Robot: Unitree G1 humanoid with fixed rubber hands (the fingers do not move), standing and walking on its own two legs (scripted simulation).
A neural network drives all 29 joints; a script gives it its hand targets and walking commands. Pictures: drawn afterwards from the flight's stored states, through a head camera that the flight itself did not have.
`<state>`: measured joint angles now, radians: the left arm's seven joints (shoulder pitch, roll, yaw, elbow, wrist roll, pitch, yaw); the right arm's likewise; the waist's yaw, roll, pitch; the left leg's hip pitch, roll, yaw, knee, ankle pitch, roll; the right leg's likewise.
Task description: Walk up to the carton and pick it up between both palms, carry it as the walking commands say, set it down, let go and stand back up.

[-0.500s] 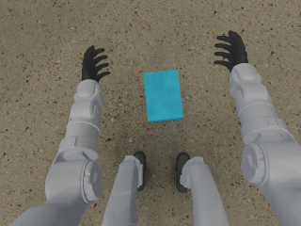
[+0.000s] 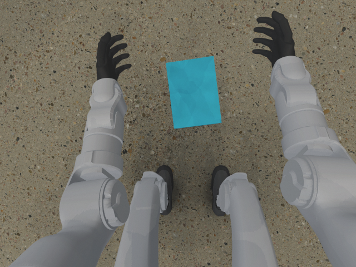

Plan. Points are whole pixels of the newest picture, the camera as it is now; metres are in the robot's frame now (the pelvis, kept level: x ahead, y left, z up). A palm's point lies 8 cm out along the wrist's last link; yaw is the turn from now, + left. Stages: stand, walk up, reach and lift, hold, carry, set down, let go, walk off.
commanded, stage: reach and lift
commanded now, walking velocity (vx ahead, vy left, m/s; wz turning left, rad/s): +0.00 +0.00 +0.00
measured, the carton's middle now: (193, 96) +0.49 +0.00 -0.53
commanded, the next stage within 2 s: none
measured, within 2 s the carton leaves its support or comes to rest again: neither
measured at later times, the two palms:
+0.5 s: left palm (131, 89) +0.48 +0.17 -0.28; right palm (257, 76) +0.51 -0.17 -0.29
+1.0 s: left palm (141, 96) +0.48 +0.17 -0.41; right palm (243, 88) +0.50 -0.16 -0.42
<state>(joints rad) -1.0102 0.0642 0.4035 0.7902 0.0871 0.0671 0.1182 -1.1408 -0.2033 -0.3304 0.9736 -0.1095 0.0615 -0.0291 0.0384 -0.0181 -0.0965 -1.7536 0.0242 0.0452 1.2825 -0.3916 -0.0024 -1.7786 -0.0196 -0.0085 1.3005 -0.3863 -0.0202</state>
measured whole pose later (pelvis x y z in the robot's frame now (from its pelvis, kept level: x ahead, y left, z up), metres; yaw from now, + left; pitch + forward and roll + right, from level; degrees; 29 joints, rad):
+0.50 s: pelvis -0.03 +0.00 -0.14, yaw +1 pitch +47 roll +3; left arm -1.18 0.17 0.27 0.89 -0.10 0.08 0.17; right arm -1.29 -0.30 -0.14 1.02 0.08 0.09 -0.11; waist 0.03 -0.01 0.05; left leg -2.13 0.02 0.03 1.83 -0.52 -0.01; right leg -2.16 -0.03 -0.01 1.85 -0.52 -0.04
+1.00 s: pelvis -0.05 +0.00 -0.23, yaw +2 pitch +39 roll +3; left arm -1.45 0.27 0.13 1.16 -0.23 0.01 0.15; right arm -1.51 -0.39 0.03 1.24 0.23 0.02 -0.10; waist 0.03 0.02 0.35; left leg -2.27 0.02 0.03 2.12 -0.53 -0.01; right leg -2.30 -0.04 0.00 2.15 -0.53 -0.04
